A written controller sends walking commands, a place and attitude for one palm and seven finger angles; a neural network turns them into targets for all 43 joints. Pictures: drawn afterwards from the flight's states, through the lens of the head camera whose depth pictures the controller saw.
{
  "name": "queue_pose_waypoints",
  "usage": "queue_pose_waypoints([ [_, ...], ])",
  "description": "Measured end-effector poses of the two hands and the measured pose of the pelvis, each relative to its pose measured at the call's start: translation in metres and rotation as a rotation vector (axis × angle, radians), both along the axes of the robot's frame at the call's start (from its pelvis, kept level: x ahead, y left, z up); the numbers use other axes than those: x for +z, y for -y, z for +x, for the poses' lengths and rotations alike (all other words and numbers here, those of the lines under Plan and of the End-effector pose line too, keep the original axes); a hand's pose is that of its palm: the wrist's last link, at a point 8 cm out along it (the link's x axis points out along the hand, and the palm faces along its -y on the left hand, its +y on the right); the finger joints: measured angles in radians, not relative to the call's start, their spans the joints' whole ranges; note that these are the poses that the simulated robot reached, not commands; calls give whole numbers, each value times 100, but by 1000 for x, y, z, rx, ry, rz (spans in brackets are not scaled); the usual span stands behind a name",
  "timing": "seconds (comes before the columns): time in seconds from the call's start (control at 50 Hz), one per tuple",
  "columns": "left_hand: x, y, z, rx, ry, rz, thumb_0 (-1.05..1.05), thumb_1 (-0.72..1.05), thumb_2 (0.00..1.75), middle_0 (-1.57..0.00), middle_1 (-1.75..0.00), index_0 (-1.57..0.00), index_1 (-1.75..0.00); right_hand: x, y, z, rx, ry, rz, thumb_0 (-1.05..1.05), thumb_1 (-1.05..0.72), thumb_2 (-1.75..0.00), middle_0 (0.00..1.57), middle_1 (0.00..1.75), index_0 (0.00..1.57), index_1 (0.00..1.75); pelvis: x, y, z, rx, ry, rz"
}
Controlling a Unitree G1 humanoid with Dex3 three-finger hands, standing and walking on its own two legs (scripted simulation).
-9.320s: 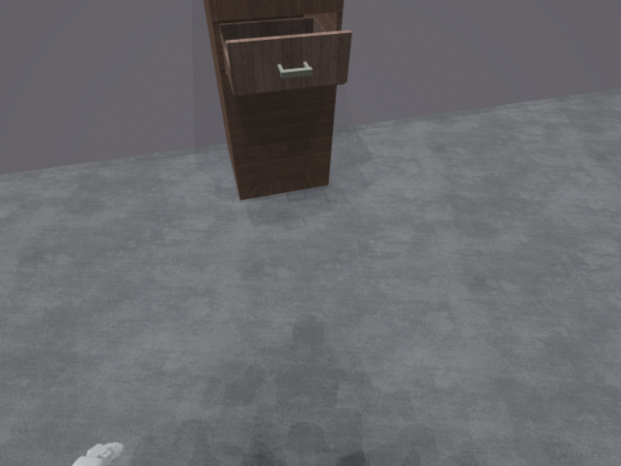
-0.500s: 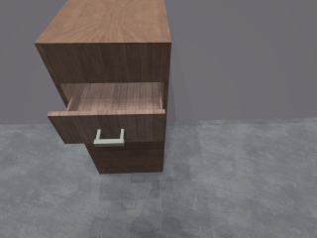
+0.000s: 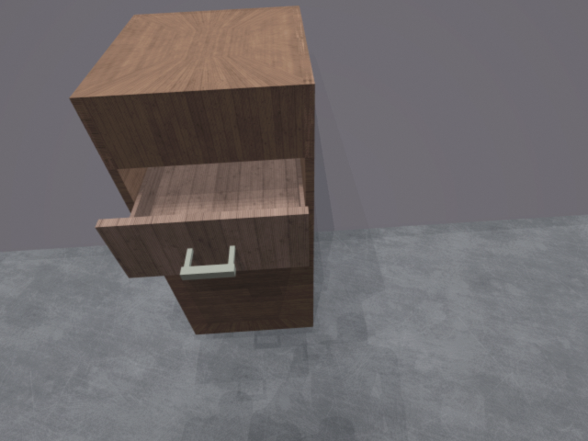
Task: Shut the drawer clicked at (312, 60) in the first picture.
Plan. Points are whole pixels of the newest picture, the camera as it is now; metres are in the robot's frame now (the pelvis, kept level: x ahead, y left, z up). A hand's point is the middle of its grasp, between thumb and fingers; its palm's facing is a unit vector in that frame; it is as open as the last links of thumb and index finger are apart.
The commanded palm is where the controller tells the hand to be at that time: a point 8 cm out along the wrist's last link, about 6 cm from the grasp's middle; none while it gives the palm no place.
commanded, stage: look again from close up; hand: left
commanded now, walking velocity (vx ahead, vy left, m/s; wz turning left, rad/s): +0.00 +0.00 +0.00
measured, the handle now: (209, 262) +0.44 +0.20 -0.07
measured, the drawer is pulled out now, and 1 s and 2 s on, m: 0.16 0.16 0.16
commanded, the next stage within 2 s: raise the hand and make a fist in 0.22 s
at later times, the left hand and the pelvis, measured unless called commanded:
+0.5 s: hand (176, 422) +0.16 +0.18 -0.05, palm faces +0.23 -0.96 -0.19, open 7.0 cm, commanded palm +0.10 +0.21 -0.06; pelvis -0.02 -0.01 -0.01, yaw +1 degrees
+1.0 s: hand (197, 398) +0.18 +0.14 -0.01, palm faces +0.05 -1.00 -0.07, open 4.6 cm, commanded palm +0.16 +0.20 -0.02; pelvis -0.06 -0.02 -0.09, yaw +3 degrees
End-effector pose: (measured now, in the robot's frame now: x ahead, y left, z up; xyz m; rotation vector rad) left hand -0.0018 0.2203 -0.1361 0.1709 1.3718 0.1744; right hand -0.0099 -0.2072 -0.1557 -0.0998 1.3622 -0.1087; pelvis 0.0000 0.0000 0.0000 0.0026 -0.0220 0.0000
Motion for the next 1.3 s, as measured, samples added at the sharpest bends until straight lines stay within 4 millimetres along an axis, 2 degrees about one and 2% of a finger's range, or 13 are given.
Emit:
queue_pose_waypoints([
  [0.36, 1, 8, -2, 41, 0, -6, 2, 94, 90, -20, -30, -20, -30, 6, 6, -24, -28, -68, -6, 0, -90, -90, 20, 30, 20, 30, 1, 7, -4, -9, -8, 3],
  [0.46, 76, -7, 93, 61, 593, 87, 4, 96, 90, -22, -33, -22, -33, 22, 34, 33, -19, 301, -96, 1, -91, -90, 20, 30, 20, 30, -2, 6, -10, 3, -30, 7],
  [0.52, 125, 4, 153, -7, 954, 56, 3, 95, 90, -25, -36, -25, -37, 37, 51, 81, 21, 523, -138, 1, -91, -90, 20, 30, 20, 30, -8, 6, -19, 19, -69, 11],
  [0.58, 154, 24, 187, -59, 1276, -59, 2, 94, 90, -30, -41, -30, -41, 62, 63, 125, 68, 722, -174, 1, -91, -90, 20, 30, 20, 30, -21, 11, -28, 5, -132, 22],
  [0.66, 147, 43, 178, -111, 1487, -209, 1, 92, 90, -37, -49, -37, -49, 89, 70, 172, 162, 904, -205, 1, -91, -90, 20, 30, 20, 30, -44, 17, -36, -8, -182, 26],
  [0.8, 69, 31, 114, -40, 1162, -116, 1, 91, 90, -51, -63, -51, -64, 83, 48, 218, 267, 976, -168, 1, -90, -90, 20, 30, 20, 30, -72, 22, -46, 22, -239, 16],
  [0.84, 69, 19, 105, -4, 1179, -44, 2, 90, 90, -55, -68, -55, -68, 68, 36, 219, 287, 955, -141, 1, -90, -90, 20, 30, 20, 30, -78, 23, -48, 31, -254, 5],
  [0.9, 93, 9, 111, -3, 1334, 19, 3, 90, 90, -61, -74, -61, -74, 40, 17, 207, 303, 892, -85, 1, -90, -90, 20, 30, 20, 30, -86, 24, -51, 46, -266, -15],
  [0.98, 127, 20, 149, -153, 1532, -35, 2, 91, 90, -68, -83, -68, -83, 2, -2, 173, 282, 773, -9, 1, -90, -90, 20, 30, 20, 30, -91, 22, -57, 55, -268, -32],
  [1.04, 126, 36, 183, -276, 1467, -136, 2, 91, 90, -74, -89, -74, -90, -15, -5, 141, 220, 677, 21, 1, -90, -90, 21, 30, 21, 30, -89, 19, -59, 47, -270, -28],
  [1.1, 112, 44, 202, -276, 1290, -208, 2, 90, 90, -80, -96, -80, -96, -15, 3, 111, 139, 597, 12, 1, -90, -90, 21, 30, 21, 30, -79, 17, -57, 31, -267, -13],
  [1.18, 114, 34, 197, -121, 1212, -170, 2, 90, 90, -88, -104, -88, -105, 0, 23, 86, 64, 550, -49, 1, -90, -90, 21, 30, 21, 30, -64, 13, -49, 7, -258, 1],
  [1.3, 138, 13, 177, -55, 1375, -4, 2, 90, 90, -100, -117, -100, -118, 15, 50, 90, 130, 549, -143, 1, -90, -90, 20, 30, 20, 30, -62, 10, -42, 19, -257, -7],
])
